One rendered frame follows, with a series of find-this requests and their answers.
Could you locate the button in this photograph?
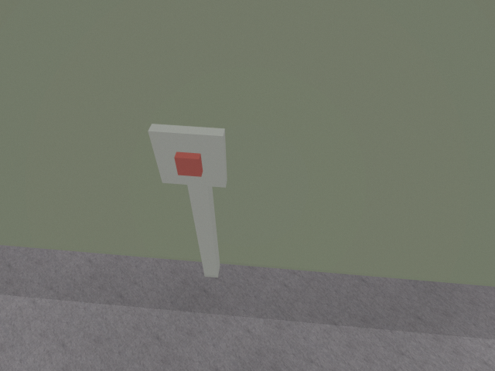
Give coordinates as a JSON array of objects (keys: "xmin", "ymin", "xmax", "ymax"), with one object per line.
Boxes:
[{"xmin": 174, "ymin": 152, "xmax": 203, "ymax": 177}]

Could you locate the panel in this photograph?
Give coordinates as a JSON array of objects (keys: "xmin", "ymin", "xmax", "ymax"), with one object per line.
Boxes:
[{"xmin": 148, "ymin": 124, "xmax": 227, "ymax": 277}]

